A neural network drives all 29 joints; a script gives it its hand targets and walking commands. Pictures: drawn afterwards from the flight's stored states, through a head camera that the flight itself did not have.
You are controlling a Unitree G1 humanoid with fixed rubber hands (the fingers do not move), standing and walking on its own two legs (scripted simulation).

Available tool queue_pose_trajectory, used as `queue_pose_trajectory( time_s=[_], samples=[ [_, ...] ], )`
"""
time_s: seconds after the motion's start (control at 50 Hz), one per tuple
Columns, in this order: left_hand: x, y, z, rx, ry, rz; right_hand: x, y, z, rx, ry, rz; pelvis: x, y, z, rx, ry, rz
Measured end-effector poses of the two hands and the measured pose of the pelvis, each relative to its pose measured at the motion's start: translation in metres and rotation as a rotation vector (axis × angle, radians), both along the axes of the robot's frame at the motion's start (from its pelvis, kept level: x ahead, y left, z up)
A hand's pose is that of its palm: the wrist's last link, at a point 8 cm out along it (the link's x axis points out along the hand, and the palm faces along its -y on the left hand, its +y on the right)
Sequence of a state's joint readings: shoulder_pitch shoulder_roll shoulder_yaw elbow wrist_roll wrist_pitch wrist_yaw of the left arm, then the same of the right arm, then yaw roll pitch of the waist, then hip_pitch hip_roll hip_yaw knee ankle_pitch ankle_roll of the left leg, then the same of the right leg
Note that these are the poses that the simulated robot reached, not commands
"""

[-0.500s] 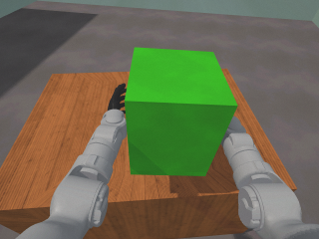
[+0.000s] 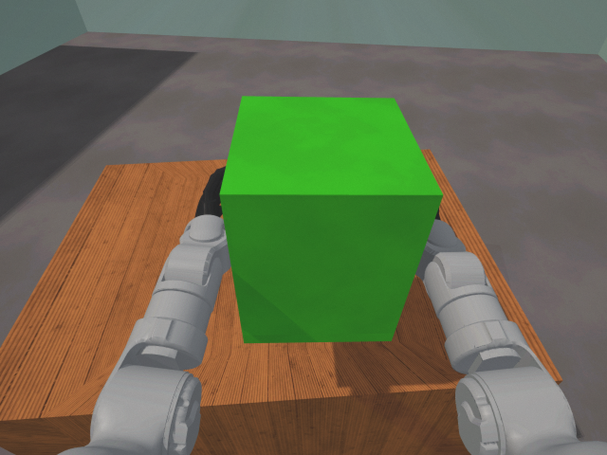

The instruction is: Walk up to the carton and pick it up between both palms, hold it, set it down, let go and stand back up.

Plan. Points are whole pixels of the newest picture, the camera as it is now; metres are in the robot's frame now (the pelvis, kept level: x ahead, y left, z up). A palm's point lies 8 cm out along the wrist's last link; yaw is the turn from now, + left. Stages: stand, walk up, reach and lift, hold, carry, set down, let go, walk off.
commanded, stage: reach and lift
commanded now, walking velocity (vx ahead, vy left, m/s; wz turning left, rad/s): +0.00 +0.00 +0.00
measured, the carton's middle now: (318, 221) +0.38 +0.01 +0.15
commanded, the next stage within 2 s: hold in 0.74 s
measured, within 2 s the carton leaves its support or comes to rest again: neither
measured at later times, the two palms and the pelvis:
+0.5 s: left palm (201, 217) +0.38 +0.16 +0.16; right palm (423, 222) +0.38 -0.13 +0.15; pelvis -0.01 +0.00 +0.00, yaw +0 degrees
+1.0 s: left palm (195, 214) +0.37 +0.16 +0.18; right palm (424, 219) +0.37 -0.13 +0.16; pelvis -0.01 +0.00 +0.00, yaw +0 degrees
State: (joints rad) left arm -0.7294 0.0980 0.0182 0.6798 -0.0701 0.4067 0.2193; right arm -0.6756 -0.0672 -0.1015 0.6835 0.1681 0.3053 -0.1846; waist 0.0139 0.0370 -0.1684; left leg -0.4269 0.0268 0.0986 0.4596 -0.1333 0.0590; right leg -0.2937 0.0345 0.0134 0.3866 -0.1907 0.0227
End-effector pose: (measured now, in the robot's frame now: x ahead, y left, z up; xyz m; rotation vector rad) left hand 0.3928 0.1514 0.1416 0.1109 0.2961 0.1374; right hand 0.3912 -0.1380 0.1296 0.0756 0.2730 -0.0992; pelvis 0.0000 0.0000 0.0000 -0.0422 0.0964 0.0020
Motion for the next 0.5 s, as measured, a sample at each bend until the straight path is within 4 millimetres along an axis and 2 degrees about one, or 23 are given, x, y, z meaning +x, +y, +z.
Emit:
queue_pose_trajectory(
  time_s=[0.5],
  samples=[
    [-0.015, 0.006, 0.020, 0.018, -0.018, -0.003, -0.014, 0.006, 0.016, -0.002, -0.021, 0.002, -0.005, 0.002, 0.001, -0.003, -0.048, 0.002]
  ],
)
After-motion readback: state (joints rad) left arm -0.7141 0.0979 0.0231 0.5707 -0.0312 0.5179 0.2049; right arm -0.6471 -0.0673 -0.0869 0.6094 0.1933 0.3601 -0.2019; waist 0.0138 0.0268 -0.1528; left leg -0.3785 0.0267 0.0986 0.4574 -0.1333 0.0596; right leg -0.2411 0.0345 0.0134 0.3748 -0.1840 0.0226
